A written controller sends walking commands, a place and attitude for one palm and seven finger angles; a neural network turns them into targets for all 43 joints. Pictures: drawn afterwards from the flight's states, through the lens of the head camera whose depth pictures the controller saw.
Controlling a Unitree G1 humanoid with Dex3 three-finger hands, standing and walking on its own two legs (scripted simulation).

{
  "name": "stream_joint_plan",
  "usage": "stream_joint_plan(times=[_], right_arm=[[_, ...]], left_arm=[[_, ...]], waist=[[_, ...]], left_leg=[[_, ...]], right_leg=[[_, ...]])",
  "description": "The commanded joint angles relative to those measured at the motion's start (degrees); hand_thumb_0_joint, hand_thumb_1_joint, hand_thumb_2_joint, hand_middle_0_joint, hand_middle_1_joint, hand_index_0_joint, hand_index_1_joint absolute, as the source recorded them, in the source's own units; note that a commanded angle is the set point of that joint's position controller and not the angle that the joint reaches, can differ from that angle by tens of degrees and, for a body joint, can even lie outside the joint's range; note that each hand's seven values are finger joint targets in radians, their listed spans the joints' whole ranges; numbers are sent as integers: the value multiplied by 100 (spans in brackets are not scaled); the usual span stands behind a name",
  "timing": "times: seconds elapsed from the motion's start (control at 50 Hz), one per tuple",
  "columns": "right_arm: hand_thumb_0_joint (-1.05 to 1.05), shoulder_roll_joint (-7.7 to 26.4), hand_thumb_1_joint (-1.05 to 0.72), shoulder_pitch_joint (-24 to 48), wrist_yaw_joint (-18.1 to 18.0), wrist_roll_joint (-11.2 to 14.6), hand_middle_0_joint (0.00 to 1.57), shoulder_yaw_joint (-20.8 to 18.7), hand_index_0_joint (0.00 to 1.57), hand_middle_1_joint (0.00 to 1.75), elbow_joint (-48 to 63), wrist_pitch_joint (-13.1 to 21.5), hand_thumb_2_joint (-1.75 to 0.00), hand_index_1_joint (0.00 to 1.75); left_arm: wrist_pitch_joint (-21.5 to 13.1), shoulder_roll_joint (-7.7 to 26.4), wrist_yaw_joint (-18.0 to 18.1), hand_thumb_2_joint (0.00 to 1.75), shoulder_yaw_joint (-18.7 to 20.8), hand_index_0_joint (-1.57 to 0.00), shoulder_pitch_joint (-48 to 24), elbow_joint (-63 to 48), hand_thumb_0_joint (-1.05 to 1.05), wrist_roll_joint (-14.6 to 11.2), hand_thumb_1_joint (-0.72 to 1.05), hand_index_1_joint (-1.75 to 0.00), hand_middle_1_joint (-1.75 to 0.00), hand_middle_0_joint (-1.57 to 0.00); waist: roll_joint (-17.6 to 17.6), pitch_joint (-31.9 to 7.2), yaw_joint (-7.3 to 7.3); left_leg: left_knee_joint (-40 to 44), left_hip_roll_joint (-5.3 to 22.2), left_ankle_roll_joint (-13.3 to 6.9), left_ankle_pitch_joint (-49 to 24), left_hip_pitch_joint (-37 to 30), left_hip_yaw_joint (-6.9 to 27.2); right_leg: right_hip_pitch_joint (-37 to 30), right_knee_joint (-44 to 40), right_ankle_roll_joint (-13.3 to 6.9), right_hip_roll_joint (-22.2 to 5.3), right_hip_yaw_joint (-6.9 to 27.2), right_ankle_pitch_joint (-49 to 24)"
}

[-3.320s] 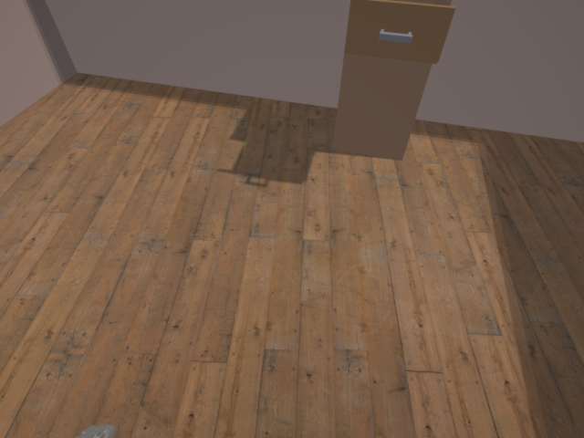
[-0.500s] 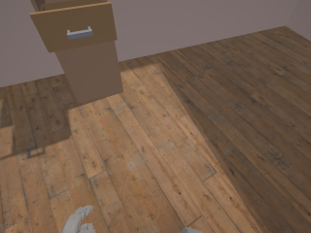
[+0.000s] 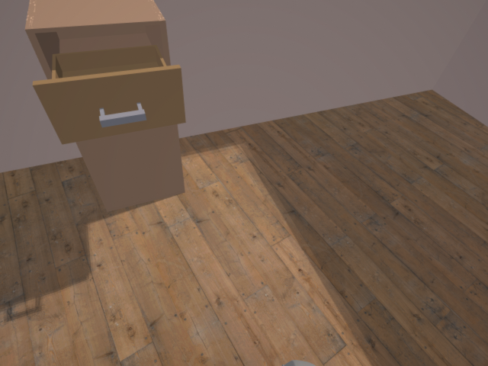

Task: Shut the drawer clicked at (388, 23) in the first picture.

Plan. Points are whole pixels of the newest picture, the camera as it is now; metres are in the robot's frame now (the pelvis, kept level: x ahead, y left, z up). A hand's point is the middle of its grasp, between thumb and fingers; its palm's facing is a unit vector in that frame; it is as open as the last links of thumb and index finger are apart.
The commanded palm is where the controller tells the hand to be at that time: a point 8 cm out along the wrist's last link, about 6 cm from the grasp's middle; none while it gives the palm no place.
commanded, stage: walk to a spot facing it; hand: left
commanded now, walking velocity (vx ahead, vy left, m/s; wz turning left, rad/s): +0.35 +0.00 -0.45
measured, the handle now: (122, 113) +0.69 +0.37 -0.01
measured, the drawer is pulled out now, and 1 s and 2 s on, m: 0.29 0.29 0.29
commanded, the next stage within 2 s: turn to face it in 0.22 s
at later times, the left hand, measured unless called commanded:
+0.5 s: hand (202, 281) +0.33 +0.10 -0.17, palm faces -0.10 -0.97 -0.21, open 7.3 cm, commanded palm none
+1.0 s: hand (167, 276) +0.33 +0.18 -0.17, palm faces +0.21 -0.94 -0.26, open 7.4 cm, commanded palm none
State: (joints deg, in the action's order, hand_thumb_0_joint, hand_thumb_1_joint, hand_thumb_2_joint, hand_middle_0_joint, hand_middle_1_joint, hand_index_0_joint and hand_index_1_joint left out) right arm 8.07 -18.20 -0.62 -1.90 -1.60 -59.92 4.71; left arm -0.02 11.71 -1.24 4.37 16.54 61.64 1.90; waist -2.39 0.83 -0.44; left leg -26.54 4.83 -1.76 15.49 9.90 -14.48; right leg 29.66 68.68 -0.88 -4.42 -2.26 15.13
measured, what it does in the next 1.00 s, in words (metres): walks ahead: right foot, then left foot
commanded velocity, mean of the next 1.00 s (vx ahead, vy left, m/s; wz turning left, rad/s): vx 0.08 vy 0.00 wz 0.29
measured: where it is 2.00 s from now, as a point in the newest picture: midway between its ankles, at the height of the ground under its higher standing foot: (246, 343)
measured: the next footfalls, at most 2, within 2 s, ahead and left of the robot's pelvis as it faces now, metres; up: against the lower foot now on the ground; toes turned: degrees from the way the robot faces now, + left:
right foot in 0.30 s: +0.28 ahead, -0.16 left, +0.00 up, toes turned -15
left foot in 0.70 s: +0.36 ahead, +0.05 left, +0.00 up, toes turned +11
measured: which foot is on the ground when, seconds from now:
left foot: down 0.00-0.30, up 0.32-0.68, down 0.70-1.00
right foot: up 0.00-0.28, down 0.30-0.70, up 0.72-1.00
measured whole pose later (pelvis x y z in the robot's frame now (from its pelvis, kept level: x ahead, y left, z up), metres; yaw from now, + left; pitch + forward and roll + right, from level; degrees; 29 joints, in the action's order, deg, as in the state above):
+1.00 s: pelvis +0.29 -0.04 +0.00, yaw +10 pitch +1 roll -1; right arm 11.0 -11.3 0.2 -1.5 -2.6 -52.9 -1.2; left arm 2.7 14.1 1.2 4.8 10.2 54.3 1.0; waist -0.3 4.0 0.8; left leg -27.1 -1.1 -3.8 10.2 18.4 -2.0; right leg 26.5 57.1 5.2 -4.9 -0.4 24.3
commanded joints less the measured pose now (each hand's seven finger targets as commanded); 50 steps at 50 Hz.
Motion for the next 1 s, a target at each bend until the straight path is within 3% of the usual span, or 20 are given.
stream_joint_plan(times=[0.0,0.16,0.22,0.24,0.26,0.28,0.3,0.32,0.36,0.42,0.46,0.56,0.64,0.66,0.68,0.7,0.74,0.8,0.88,0.98], right_arm=[[0,677,-90,-613,-72,75,20,-192,20,30,-43,106,-90,30],[0,659,-90,-1024,-41,10,20,-253,20,30,-280,-18,-90,30],[0,873,-90,-787,-51,27,20,-307,20,30,-219,-57,-90,30],[0,945,-90,-634,-40,61,20,-316,20,30,-170,-63,-90,30],[0,788,-90,-712,36,126,20,-290,20,30,-110,-69,-90,30],[0,349,-90,-839,32,202,20,-200,20,30,89,-41,-90,30],[0,469,-90,-408,-16,212,20,-210,20,30,214,-84,-90,30],[0,373,-90,-370,-21,176,20,-205,20,30,200,-99,-90,30],[0,354,-90,-257,-33,95,20,-177,20,30,43,-223,-90,30],[0,172,-90,-739,-40,79,20,-91,20,30,-174,-447,-90,30],[0,48,-90,-707,-16,88,20,-68,20,30,-120,-495,-90,30],[0,314,-90,166,87,101,20,-98,20,30,377,-542,-90,30],[0,619,-90,225,148,52,20,-176,20,30,599,-571,-90,30],[0,892,-90,-6,159,40,20,-248,20,30,617,-544,-90,30],[0,1481,-90,-201,127,-15,20,-372,20,30,741,-512,-90,30],[0,1672,-90,-420,63,-14,20,-408,20,30,706,-522,-90,30],[0,1586,-90,-32,-13,21,20,-410,20,30,800,-504,-90,30],[0,1335,-90,513,-35,49,20,-344,20,30,1018,-421,-90,30],[0,1386,-90,395,-26,67,20,-391,20,30,993,-435,-90,30],[0,1450,-90,359,5,49,20,-450,20,30,962,-521,-90,30]], left_arm=[[-1,-20,-46,90,4,-20,-209,-470,0,-6,90,-30,-30,-20],[-83,-119,-84,90,-19,-20,-1264,-913,0,-25,90,-30,-30,-20],[-164,50,-70,90,39,-20,-502,-735,0,-8,90,-30,-30,-20],[-227,223,-47,90,94,-20,336,-485,0,16,90,-30,-30,-20],[-303,699,18,90,212,-20,1054,-284,0,35,90,-30,-30,-20],[-342,1381,94,90,364,-20,1547,-198,0,-10,90,-30,-30,-20],[-289,1512,141,90,346,-20,1407,-229,0,-159,90,-30,-30,-20],[-307,1296,170,90,265,-20,853,-355,0,-126,90,-30,-30,-20],[-338,625,246,90,58,-20,-13,-499,0,-120,90,-30,-30,-20],[-386,379,277,90,-94,-20,-476,-538,0,-58,90,-30,-30,-20],[-348,330,288,90,-105,-20,-569,-534,0,-45,90,-30,-30,-20],[-161,646,291,90,-14,-20,-576,-623,0,-53,90,-30,-30,-20],[-21,810,285,90,70,-20,-567,-778,0,-92,90,-30,-30,-20],[28,695,273,90,73,-20,-521,-835,0,-105,90,-30,-30,-20],[63,411,245,90,55,-20,-378,-1029,0,-165,90,-30,-30,-20],[68,418,260,90,4,-20,-713,-1253,0,-109,90,-30,-30,-20],[70,449,252,90,74,-20,-894,-1261,0,-83,90,-30,-30,-20],[73,473,200,90,102,-20,-584,-1095,0,-86,90,-30,-30,-20],[127,477,226,90,86,-20,-621,-1138,0,-103,90,-30,-30,-20],[155,479,248,90,65,-20,-823,-1296,0,-113,90,-30,-30,-20]], waist=[[780,435,59],[906,704,373],[974,241,-34],[808,-246,-459],[-56,-859,-759],[-1389,-1516,-744],[-773,-1302,-710],[-850,-1178,-477],[-67,-317,-86],[-172,-255,342],[-242,-213,374],[-428,79,111],[-53,129,191],[798,-37,298],[2234,-81,347],[2054,-205,516],[1510,-444,370],[833,-644,116],[671,-758,198],[1028,-590,312]], left_leg=[[1709,1471,-423,-1111,-531,722],[1286,1528,-422,-2077,-1001,89],[33,1488,-297,-3911,-1138,-232],[-1084,1314,-118,-4112,-899,-403],[-2646,1006,73,-2923,262,-416],[-4592,6,360,1523,2026,-96],[-5355,24,269,1865,2361,789],[-5580,155,256,1364,2401,1188],[-5053,478,234,650,2028,1383],[-3964,418,350,520,1429,1324],[-3248,337,374,397,1213,1180],[-2082,239,410,379,1298,905],[-941,54,333,-338,511,660],[-298,374,156,-1124,159,1291],[475,1555,-542,-2420,-204,3126],[943,2079,-1130,-2555,-216,4089],[886,1681,-1030,-1570,-233,3774],[756,1063,-743,-2098,-238,2685],[688,952,-845,-2591,-552,2682],[665,892,-902,-2326,-450,2924]], right_leg=[[1004,-515,163,-333,50,-491],[459,-2842,-39,-68,-546,-531],[-713,-3248,-290,356,-878,-235],[-1824,-3637,-364,514,-974,-579],[-3332,-3830,-556,-75,-211,-956],[-4600,-4314,-1270,-1826,2588,-2133],[-4103,-4863,-1559,-2110,2848,-2553],[-3579,-4991,-1417,-2018,2596,-2206],[-2037,-5150,-1030,-1619,1309,-2155],[-1237,-5220,-779,-1381,115,-2627],[-1113,-5279,-731,-1316,-173,-2412],[-1495,-5085,-675,-1554,-399,-1656],[-1317,-4222,-269,-1395,-782,-927],[-1058,-3380,-15,-1082,-979,-392],[-157,-2118,444,-328,-1194,1308],[189,-814,484,11,-580,2552],[615,35,440,-111,117,1736],[298,-209,541,-174,189,842],[168,-816,622,-80,176,832],[-55,-1526,623,42,156,1046]])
